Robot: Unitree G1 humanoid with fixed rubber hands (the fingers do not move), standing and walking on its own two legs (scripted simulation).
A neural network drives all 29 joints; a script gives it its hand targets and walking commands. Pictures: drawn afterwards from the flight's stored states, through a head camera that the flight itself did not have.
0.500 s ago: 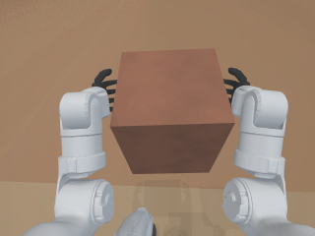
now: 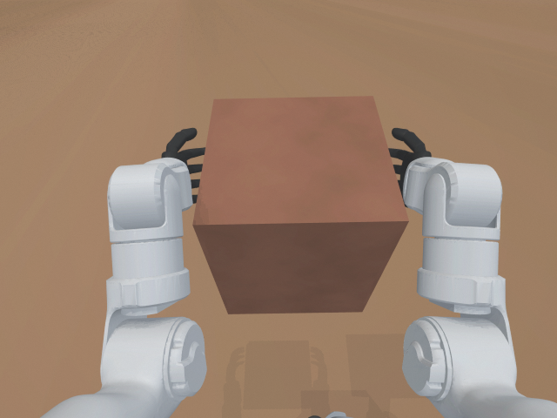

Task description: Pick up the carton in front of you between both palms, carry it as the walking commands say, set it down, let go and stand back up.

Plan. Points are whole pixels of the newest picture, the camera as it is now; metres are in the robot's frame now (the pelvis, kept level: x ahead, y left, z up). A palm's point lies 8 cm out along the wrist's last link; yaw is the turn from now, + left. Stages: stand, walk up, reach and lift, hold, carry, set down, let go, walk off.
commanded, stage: carry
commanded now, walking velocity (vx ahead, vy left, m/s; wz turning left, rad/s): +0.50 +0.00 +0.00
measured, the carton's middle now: (294, 214) +0.39 -0.02 +0.10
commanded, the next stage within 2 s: none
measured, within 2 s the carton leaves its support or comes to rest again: neither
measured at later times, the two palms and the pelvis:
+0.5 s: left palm (179, 60) +0.69 +0.18 +0.19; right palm (341, 57) +0.69 -0.12 +0.19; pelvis +0.32 +0.02 +0.02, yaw +1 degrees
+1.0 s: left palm (212, 52) +0.90 +0.15 +0.11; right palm (334, 48) +0.92 -0.14 +0.11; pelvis +0.64 -0.01 +0.04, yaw +3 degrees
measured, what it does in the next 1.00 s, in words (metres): walks ahead: left foot, then right foot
